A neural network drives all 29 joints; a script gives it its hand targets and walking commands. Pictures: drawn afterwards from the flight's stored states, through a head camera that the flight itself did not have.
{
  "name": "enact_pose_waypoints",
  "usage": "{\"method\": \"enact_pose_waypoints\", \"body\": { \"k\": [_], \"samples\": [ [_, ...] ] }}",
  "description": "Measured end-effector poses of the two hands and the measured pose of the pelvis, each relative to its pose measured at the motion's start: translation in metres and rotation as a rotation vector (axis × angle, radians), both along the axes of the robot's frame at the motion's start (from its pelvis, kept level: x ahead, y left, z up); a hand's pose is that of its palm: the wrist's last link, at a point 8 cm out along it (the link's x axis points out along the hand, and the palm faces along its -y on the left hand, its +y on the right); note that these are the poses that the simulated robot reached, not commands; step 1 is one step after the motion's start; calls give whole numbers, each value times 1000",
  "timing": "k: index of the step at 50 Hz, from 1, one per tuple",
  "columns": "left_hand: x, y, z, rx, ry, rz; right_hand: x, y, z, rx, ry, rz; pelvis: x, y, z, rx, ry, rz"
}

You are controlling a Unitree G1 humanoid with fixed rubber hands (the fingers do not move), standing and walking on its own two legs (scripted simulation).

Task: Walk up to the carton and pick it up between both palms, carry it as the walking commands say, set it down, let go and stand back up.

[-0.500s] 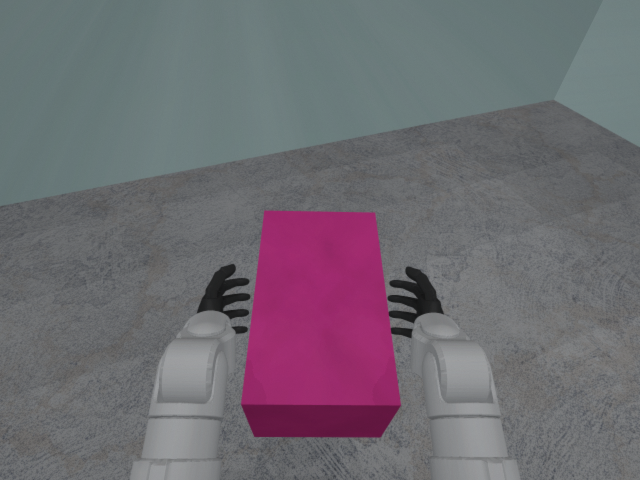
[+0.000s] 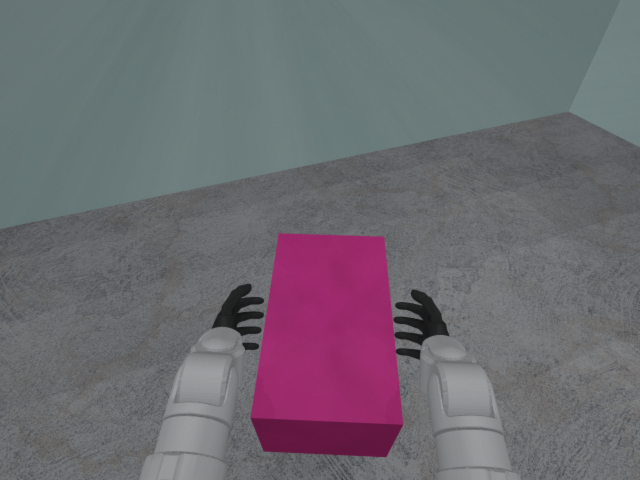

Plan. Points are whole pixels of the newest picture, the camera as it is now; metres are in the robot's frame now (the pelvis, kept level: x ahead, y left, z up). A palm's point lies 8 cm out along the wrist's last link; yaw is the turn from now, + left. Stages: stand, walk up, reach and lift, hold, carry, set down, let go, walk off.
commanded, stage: hold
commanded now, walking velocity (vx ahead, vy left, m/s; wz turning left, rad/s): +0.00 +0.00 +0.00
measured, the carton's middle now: (328, 336) +0.34 -0.05 -0.04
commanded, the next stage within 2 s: set down in 0.22 s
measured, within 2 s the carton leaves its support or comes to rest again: neither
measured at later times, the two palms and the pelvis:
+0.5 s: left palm (224, 348) +0.28 +0.09 +0.04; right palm (428, 341) +0.26 -0.17 +0.04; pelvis -0.04 -0.02 -0.01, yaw +2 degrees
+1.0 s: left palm (232, 365) +0.32 +0.10 -0.06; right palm (403, 364) +0.29 -0.16 -0.06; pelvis -0.03 +0.01 -0.03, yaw +1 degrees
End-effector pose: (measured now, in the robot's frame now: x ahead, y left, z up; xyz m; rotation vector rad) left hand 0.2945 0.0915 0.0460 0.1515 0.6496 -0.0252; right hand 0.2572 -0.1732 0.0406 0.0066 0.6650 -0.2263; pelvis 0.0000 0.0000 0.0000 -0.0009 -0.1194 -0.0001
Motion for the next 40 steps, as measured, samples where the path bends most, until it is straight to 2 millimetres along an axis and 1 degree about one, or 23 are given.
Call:
{"method": "enact_pose_waypoints", "body": {
  "k": [4,8,14,19,23,28,34,40],
  "samples": [
    [-3,-7,8,-9,-6,10,-2,-7,6,2,-4,5,-10,-9,-1,0,-25,-2],
    [-7,-11,14,-29,-3,35,1,-11,10,5,3,-3,-21,-17,-3,-1,-44,5],
    [-12,-7,20,-41,-17,79,6,-5,20,-13,0,0,-32,-24,-5,-3,-53,23],
    [-15,-3,15,-40,-3,87,8,-1,20,-17,12,-2,-37,-26,-7,-10,-60,36],
    [-14,1,4,-36,17,90,7,3,9,-7,29,-5,-40,-24,-11,-15,-60,37],
    [-10,5,-13,-31,34,90,9,7,-11,-3,46,-14,-42,-19,-14,-19,-39,36],
    [-2,6,-38,-25,42,87,13,10,-37,-8,55,-30,-43,-9,-18,-17,24,30],
    [7,7,-66,-35,38,101,20,12,-64,-17,51,-32,-41,0,-22,-13,125,20]
  ]
}}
